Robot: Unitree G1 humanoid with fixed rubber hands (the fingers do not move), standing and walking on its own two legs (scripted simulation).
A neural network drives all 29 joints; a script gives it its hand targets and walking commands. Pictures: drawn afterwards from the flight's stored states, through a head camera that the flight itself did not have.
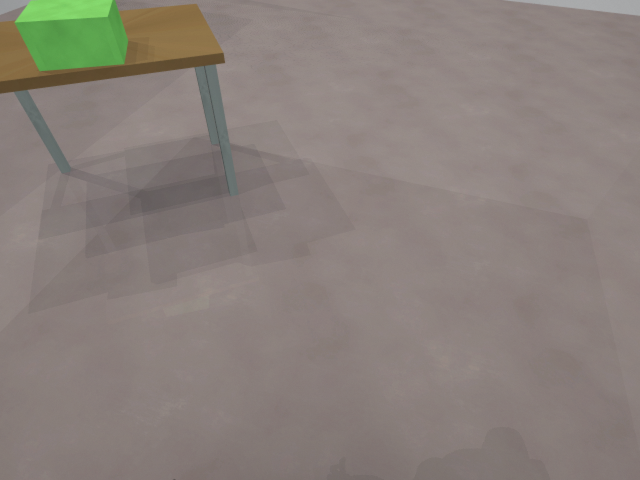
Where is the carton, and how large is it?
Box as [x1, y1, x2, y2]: [14, 0, 127, 70]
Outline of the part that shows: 14,22 39,70 120,64 124,62 127,38 114,0 31,0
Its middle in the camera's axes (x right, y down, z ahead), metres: -0.80 -0.69 +1.27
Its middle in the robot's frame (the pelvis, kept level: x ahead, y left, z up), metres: +1.41 +0.83 -0.01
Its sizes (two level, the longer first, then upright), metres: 0.255 0.209 0.143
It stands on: a table, 0.67 m high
